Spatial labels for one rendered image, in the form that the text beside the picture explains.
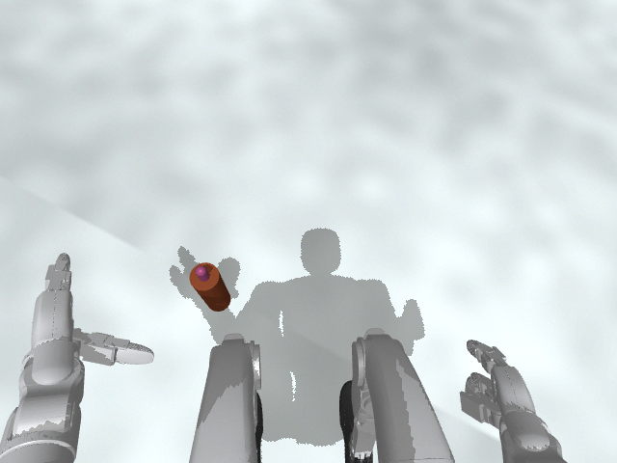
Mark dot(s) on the right robot arm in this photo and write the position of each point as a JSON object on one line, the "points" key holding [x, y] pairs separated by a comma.
{"points": [[525, 438]]}

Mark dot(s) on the left robot arm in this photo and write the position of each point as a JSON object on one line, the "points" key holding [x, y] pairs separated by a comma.
{"points": [[45, 426]]}

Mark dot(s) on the right robot foot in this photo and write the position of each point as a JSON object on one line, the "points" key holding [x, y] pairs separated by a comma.
{"points": [[347, 424]]}

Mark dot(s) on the left robot hand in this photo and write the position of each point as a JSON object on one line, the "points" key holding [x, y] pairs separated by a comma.
{"points": [[53, 321]]}

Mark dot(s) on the bottle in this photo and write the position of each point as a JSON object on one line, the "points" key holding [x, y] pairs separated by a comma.
{"points": [[208, 283]]}

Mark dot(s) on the right robot hand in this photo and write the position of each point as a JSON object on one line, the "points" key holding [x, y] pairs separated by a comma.
{"points": [[486, 400]]}

